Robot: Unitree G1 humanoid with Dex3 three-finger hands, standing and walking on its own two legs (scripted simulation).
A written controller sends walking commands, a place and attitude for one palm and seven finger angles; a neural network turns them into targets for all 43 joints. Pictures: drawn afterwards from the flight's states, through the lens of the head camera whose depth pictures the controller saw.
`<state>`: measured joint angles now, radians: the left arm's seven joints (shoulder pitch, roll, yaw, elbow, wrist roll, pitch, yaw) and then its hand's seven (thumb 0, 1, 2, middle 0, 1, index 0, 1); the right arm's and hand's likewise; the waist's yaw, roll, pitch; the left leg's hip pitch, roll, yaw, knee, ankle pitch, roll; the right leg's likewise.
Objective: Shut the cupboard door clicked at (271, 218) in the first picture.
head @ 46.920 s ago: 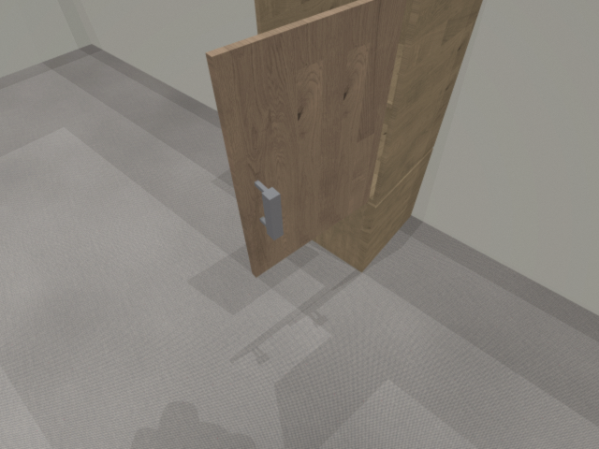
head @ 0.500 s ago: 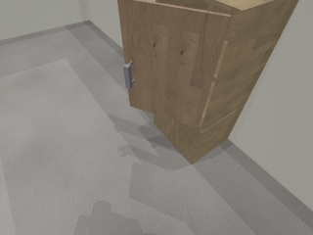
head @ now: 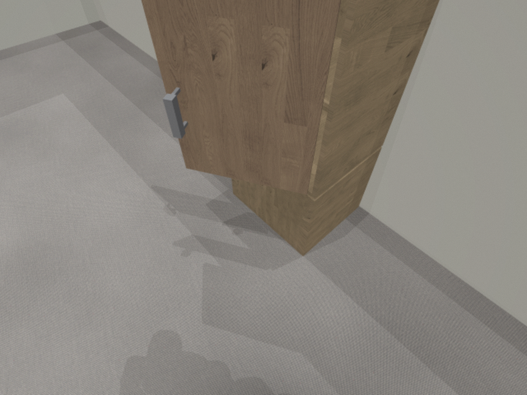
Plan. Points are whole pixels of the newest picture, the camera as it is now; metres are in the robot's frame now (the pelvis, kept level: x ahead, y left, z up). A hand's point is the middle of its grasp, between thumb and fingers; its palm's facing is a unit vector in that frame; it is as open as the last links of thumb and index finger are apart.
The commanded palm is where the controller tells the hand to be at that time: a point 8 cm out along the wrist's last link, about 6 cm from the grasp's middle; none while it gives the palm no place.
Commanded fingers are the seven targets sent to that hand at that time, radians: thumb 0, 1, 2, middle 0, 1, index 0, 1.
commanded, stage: turn to face it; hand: left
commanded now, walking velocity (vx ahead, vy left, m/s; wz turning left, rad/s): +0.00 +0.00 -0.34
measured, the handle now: (178, 112) +0.81 +0.30 -0.08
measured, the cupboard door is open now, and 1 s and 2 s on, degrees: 31 31 31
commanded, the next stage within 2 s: take the last steps up to it in 0.44 s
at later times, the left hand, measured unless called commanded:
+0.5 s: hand out of the picture +0.04 +0.19 -0.17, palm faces -0.02 -0.98 -0.19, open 7.4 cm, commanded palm none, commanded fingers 0.00 0.90 0.90 -0.20 -0.30 -0.20 -0.30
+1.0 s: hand out of the picture +0.06 +0.21 -0.18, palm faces -0.01 -0.99 -0.16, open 7.4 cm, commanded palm none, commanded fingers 0.00 0.90 0.90 -0.20 -0.30 -0.20 -0.30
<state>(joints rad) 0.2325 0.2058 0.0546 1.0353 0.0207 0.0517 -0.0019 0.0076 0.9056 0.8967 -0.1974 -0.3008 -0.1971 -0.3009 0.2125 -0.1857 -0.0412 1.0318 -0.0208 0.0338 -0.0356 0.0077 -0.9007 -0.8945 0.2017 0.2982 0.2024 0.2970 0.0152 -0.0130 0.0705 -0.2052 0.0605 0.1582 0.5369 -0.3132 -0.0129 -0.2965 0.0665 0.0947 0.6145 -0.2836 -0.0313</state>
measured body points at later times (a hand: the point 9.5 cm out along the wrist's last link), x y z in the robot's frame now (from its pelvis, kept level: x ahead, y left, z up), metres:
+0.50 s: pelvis -0.01 +0.01 +0.00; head +0.02 +0.02 +0.45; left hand +0.04 +0.24 -0.16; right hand +0.04 -0.23 -0.14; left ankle -0.01 +0.15 -0.73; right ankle +0.01 -0.09 -0.73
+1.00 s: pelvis +0.06 +0.04 +0.00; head +0.07 +0.05 +0.45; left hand +0.07 +0.27 -0.16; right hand +0.02 -0.20 -0.15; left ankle +0.11 +0.15 -0.73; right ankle +0.00 -0.10 -0.73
